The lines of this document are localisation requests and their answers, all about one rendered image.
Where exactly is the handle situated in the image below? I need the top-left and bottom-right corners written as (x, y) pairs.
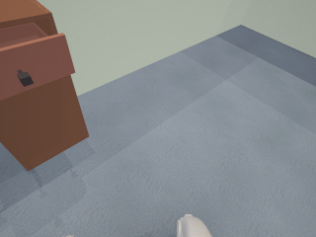
top-left (17, 69), bottom-right (34, 87)

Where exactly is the cabinet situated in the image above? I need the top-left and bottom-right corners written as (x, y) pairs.
top-left (0, 0), bottom-right (89, 172)

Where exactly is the drawer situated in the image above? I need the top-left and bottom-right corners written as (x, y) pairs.
top-left (0, 22), bottom-right (75, 101)

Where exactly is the right robot thigh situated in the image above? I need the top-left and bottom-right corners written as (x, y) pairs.
top-left (177, 216), bottom-right (212, 237)

